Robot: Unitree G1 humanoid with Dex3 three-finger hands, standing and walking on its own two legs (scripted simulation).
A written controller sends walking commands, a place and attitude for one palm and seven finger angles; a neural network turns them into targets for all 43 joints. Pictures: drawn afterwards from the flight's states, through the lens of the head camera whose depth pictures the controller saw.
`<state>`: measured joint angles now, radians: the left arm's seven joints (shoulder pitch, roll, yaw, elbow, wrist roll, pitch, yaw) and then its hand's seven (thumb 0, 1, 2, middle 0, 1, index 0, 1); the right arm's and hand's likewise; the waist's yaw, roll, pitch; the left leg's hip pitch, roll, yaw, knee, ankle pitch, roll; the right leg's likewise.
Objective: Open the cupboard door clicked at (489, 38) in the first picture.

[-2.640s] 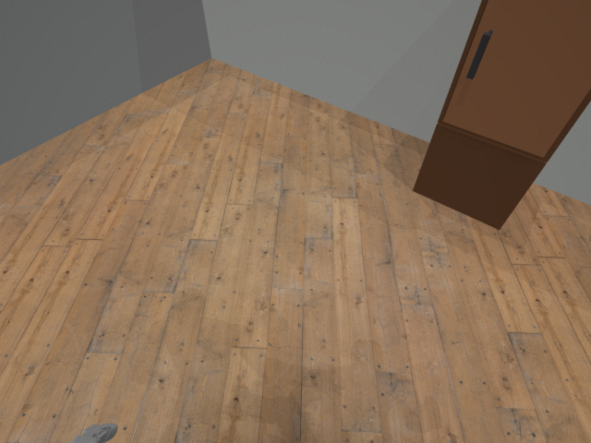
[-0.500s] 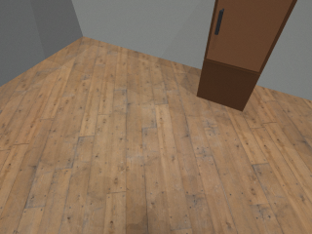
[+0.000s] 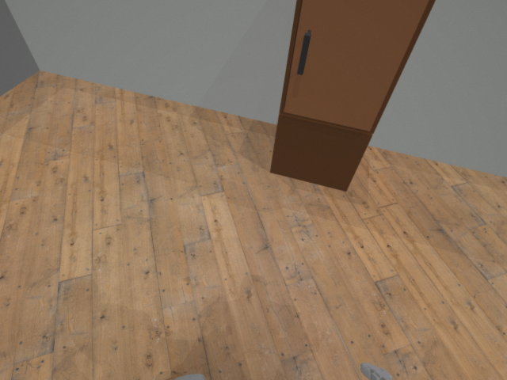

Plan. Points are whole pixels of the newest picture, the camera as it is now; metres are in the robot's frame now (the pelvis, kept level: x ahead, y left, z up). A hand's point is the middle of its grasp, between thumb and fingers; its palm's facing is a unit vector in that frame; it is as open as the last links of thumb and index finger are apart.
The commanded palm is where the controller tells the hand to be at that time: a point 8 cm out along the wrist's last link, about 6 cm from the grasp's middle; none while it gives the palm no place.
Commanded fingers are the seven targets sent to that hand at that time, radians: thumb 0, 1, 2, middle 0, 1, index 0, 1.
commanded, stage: walk to a spot facing it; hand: left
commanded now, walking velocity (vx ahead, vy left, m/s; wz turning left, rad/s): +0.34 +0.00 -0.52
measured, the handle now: (304, 52) +1.18 -0.08 -0.04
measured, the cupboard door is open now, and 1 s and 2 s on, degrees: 0 0 0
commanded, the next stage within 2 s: take the last steps up to it in 0.50 s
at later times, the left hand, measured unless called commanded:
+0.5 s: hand (223, 258) +0.38 +0.10 -0.15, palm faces -0.29 -0.93 -0.22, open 7.4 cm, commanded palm none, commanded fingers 0.00 0.90 0.90 -0.20 -0.30 -0.20 -0.30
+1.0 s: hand (217, 219) +0.49 +0.13 -0.16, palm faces -0.28 -0.95 -0.15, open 7.4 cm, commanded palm none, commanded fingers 0.00 0.90 0.90 -0.20 -0.30 -0.20 -0.30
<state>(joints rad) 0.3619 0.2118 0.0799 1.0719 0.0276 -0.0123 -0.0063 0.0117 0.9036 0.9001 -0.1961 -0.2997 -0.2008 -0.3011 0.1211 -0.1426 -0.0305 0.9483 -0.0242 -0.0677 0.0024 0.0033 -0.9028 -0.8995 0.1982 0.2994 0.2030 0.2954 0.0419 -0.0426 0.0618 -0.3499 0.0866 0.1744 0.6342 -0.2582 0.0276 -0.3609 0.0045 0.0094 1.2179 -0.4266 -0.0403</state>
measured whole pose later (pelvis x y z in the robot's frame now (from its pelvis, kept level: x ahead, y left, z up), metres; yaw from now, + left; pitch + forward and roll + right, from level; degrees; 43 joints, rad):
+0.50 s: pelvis +0.20 -0.05 +0.00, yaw -15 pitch +0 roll +0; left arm 0.10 0.20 0.05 0.91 0.02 -0.04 -0.02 0.01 0.90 0.90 -0.19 -0.30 -0.20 -0.30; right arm 0.35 -0.20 -0.05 1.06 -0.01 0.00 0.00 0.01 -0.91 -0.90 0.20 0.30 0.20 0.30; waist -0.05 0.02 0.11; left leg -0.37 0.17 0.12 1.24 -0.44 -0.06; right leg -0.36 -0.01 -0.12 0.63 -0.26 -0.06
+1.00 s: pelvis +0.40 -0.04 +0.02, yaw -18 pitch +0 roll -2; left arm 0.26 0.20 0.06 1.06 0.03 -0.01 -0.02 0.01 0.91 0.90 -0.19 -0.30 -0.20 -0.30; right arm 0.31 -0.15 -0.04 1.05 -0.02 -0.06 -0.02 0.00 -0.93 -0.90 0.20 0.30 0.20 0.30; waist -0.01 -0.03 0.01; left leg -0.20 0.03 0.17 0.40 -0.21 0.06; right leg -0.47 -0.08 -0.05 1.08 -0.29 0.02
